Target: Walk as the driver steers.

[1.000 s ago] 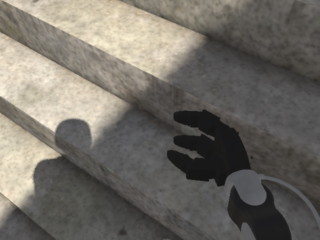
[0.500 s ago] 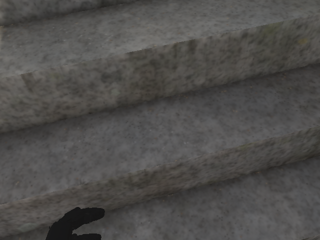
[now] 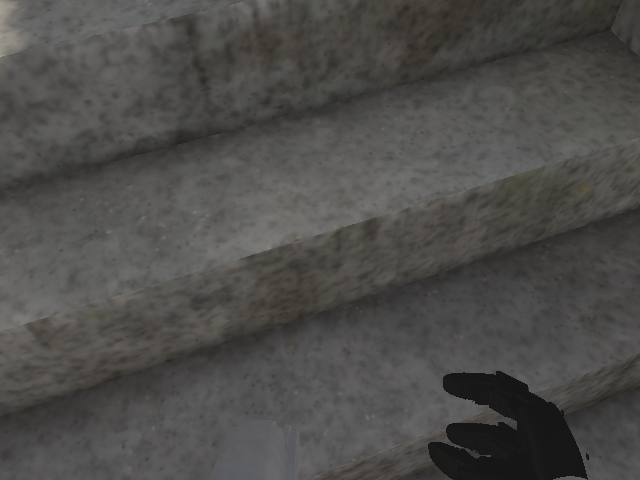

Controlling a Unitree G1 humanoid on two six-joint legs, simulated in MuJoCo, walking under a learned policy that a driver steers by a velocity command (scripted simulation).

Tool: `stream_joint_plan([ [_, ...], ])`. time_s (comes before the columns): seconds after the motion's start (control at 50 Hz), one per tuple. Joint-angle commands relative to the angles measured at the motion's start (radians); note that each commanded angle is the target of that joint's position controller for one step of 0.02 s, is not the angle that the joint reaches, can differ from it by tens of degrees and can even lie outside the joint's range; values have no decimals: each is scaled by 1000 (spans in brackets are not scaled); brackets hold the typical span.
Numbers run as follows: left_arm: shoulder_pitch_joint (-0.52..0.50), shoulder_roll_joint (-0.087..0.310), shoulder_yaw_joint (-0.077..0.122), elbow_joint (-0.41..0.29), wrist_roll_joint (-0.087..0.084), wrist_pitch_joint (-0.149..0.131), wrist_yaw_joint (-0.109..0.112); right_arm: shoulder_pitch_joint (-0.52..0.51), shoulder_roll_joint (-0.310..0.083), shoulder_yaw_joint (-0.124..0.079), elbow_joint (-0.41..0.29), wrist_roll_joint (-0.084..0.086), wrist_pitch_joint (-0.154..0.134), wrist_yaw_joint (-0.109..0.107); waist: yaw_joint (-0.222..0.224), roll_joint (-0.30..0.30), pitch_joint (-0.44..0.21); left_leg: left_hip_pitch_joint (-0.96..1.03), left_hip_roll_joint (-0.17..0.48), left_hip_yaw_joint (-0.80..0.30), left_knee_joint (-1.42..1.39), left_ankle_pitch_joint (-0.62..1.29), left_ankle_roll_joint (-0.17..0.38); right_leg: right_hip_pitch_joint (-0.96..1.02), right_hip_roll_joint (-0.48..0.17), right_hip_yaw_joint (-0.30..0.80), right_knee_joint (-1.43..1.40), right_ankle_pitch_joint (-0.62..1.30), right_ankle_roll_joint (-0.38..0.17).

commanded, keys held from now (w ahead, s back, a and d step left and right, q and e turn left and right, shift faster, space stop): no key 0.30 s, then w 0.70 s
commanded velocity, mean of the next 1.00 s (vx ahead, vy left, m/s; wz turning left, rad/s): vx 0.27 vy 0.00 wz -0.05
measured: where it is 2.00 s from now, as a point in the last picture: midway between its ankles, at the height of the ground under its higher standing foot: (498, 161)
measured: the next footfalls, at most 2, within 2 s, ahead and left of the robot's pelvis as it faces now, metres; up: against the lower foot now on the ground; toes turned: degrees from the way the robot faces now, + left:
left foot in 0.04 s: +0.16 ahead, +0.13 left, +0.20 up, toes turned +2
right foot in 0.62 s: +0.28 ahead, -0.11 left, +0.20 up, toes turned -9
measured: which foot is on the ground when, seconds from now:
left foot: up 0.00-0.02, down 0.04-0.62, up 0.64-1.00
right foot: down 0.00-0.06, up 0.08-0.60, down 0.62-1.00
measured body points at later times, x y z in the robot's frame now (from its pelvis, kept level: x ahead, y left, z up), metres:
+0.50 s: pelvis +0.15 +0.03 +0.18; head +0.18 +0.03 +0.63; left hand +0.33 +0.19 +0.06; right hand +0.13 -0.20 +0.04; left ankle +0.12 +0.13 -0.55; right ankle +0.26 -0.10 -0.46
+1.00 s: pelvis +0.33 -0.01 +0.24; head +0.35 -0.03 +0.69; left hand +0.31 +0.19 +0.09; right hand +0.60 -0.14 +0.19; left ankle +0.43 +0.06 -0.30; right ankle +0.26 -0.10 -0.52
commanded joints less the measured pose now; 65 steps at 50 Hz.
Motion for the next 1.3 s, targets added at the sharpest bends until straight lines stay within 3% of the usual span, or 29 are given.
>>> stream_joint_plan([
  [0.02, -73, 206, 43, -95, -29, -36, -23, 206, -113, -60, 5, 59, -27, 1, -177, -116, -369, 855, -102, 135, -373, -21, 31, -128, -232, -14, 64, 1619, -162],
  [0.04, -85, 237, 50, -71, -61, -62, -59, 313, -152, -79, 49, 58, -41, -5, -239, -96, -436, 950, -102, 79, -618, 98, 39, -55, -219, -56, 232, 1600, -137],
  [0.06, -75, 201, 53, -73, -75, -70, -91, 376, -183, -99, 88, 23, -44, -13, -251, 46, -469, 1099, -13, -269, -771, 147, 94, -213, -164, -24, 477, 1304, -87],
  [0.08, -114, 150, 51, -117, -54, -45, -126, 376, -242, -112, 103, 8, -14, -42, -242, 401, -467, 1074, 247, -779, -1170, 443, 269, -384, 49, -80, 883, 209, 1],
  [0.1, -90, 98, 48, -140, 23, -32, -134, 291, -249, -130, 92, 29, -6, -50, -184, 316, -429, 986, 268, -967, -1245, 407, 295, -488, 111, 73, 1305, -60, 39],
  [0.14, -127, 12, 14, -183, 46, -12, -134, 144, -150, -112, 174, 55, -10, -42, -62, 79, -99, 727, 194, -668, -1147, -1, 219, -707, 79, -8, 1486, 70, 19],
  [0.2, -71, -45, -27, -204, 59, 16, -87, 166, -87, -100, 272, 40, -77, -26, -9, 4, 18, 588, 153, -397, -1135, 174, 132, -776, 92, -16, 1630, 90, -3],
  [0.32, -180, -45, -36, -261, 62, 31, -71, 278, -120, -124, 361, 27, -146, -14, 4, 31, -26, 790, 151, -209, -1252, 448, 92, -939, 1, -69, 1443, 165, -1],
  [0.44, -330, -39, -50, -279, 11, 40, -121, 349, -175, -151, 354, 25, -143, -51, -79, 109, -100, 855, 157, -203, -1500, 263, 147, -697, -168, -304, 971, 161, -6],
  [0.54, -322, -62, -42, -269, 16, 16, -127, 367, -226, -170, 352, 7, -141, -29, -92, 73, -57, 1002, 229, -173, -1597, 427, 159, -491, -120, -371, 541, 14, -85],
  [0.6, -48, 13, 1, -168, 13, -14, -99, 432, -212, -157, 386, 21, -145, -2, -5, 11, -182, 1086, 137, -44, -1164, 906, 130, -130, -4, -431, 198, 6, -99],
  [0.62, 35, 38, 18, -142, 25, -26, -93, 412, -218, -161, 368, 38, -152, 14, 41, 23, -195, 942, 104, -34, -968, 763, 101, 21, -60, -345, 132, 24, -89],
  [0.64, 126, 102, 33, -130, 36, -24, -84, 428, -138, -142, 341, 42, -158, 25, 37, -95, -207, 662, 46, 18, -694, 356, 55, 181, -300, -17, 110, 195, -114],
  [0.66, 194, 191, 50, -102, 30, -1, -81, 414, -120, -135, 300, 60, -145, 30, 81, -262, -293, 346, -86, 48, -227, 157, -5, 352, -481, 351, -56, 190, -303],
  [0.68, 145, 135, 40, -103, 47, 4, -75, 326, -111, -142, 286, 32, -134, 17, 74, -144, -253, 143, -73, -44, 283, 172, -14, 280, -517, 413, -106, -41, -366],
  [0.72, 64, 70, 14, -47, 48, -11, -78, 30, -20, -94, 123, 15, -155, 8, 21, -44, -63, -181, -37, -66, 723, 266, 28, 152, -408, 129, -47, -143, -265],
  [0.76, 95, -60, -34, 37, 39, -40, -69, 19, 44, -46, 61, 6, -152, 23, -61, 11, -21, -270, -13, -149, 827, 289, 83, 43, -359, -6, -1, -68, -174],
  [0.84, -81, 0, -47, 59, 31, -60, -108, -30, 13, -10, 4, 49, -105, 19, -190, 4, 74, -70, -33, -40, 472, 320, 90, -429, -274, -241, -195, -68, -74],
  [0.9, -14, 59, -48, 95, -20, -59, -62, -102, 8, 12, -30, 42, -69, -5, -152, -42, 49, 231, 25, 127, 67, 243, 79, -379, -249, -313, -404, 458, -151],
  [0.94, 12, 113, -37, 68, -65, -60, -41, 74, -1, 10, 89, 62, -73, -12, -180, -57, -178, 593, -74, 216, -206, 152, 84, -218, -243, -419, -202, 1495, -182],
  [0.96, 34, 195, -11, 70, -61, -80, -38, 234, -28, -4, 134, 76, -62, -31, -242, -182, -297, 650, -111, 201, -253, 23, 85, -50, -309, -402, -24, 1951, -216],
  [0.98, 96, 176, -6, 64, -72, -95, -51, 176, -63, -10, 135, 85, -76, -39, -176, -129, -381, 713, -134, 155, -361, -73, 94, -9, -304, -370, 157, 2027, -189],
  [1.04, -58, 222, 25, -21, -55, -130, -116, 395, -159, -61, 261, 51, -29, -46, -244, -58, -497, 972, -173, 25, -680, -81, 51, -140, -270, -318, 471, 1386, -211],
  [1.06, -194, 93, 3, -78, -12, -105, -127, 357, -228, -97, 329, 33, -14, -43, -241, 190, -336, 892, -56, -246, -955, -221, 136, -366, -93, -330, 859, 559, -178],
  [1.08, -290, -106, -34, -149, 58, -79, -128, 271, -241, -118, 329, -18, -19, -32, -204, 112, -141, 748, 66, -640, -1177, -269, 205, -695, 42, -58, 1508, 210, -137],
  [1.1, -329, -170, -48, -272, 65, -47, -114, 168, -208, -117, 295, -44, -22, -39, -131, 135, -138, 630, 177, -843, -1363, -421, 183, -860, 101, 46, 1808, 218, -114],
  [1.14, -223, -181, -76, -333, 105, -33, -104, 175, -109, -99, 399, -13, -86, -9, 22, 29, -10, 551, 183, -708, -1354, -420, 103, -1027, 48, 0, 1850, 208, -113],
  [1.2, -160, -114, -71, -270, 60, 3, -88, 229, -59, -80, 478, 0, -136, 6, 29, -35, 31, 563, 150, -456, -1355, -106, 79, -1054, 29, -55, 1810, 184, -63],
  [1.3, -351, -38, -64, -332, 18, 32, -74, 323, -197, -110, 468, 48, -194, -24, -13, 18, 39, 658, 166, -321, -1487, 7, 125, -1023, -86, -209, 1411, 258, -8],
])
Velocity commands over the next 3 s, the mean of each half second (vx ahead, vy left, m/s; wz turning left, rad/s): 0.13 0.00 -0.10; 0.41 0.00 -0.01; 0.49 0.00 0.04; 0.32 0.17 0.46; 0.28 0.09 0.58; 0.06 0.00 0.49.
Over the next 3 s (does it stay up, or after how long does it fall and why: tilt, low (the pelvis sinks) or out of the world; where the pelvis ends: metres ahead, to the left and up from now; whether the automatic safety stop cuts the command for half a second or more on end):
stays up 0.88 -0.04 0.73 its command is cut before an obstacle after 1.7 s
